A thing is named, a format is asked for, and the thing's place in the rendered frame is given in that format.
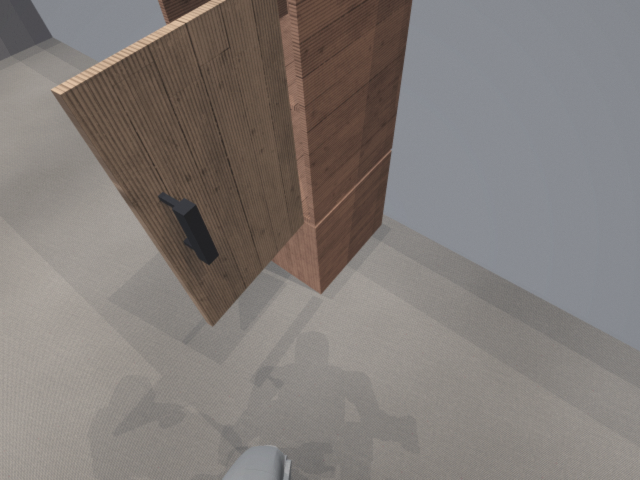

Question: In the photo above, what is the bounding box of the robot left thigh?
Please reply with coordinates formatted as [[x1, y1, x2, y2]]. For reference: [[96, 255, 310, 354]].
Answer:
[[222, 446, 292, 480]]

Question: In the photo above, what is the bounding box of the handle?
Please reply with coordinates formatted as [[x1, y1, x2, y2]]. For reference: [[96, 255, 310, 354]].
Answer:
[[158, 192, 219, 265]]

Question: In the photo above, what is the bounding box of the cupboard door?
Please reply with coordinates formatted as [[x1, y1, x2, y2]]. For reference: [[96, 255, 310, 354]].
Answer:
[[51, 0, 304, 327]]

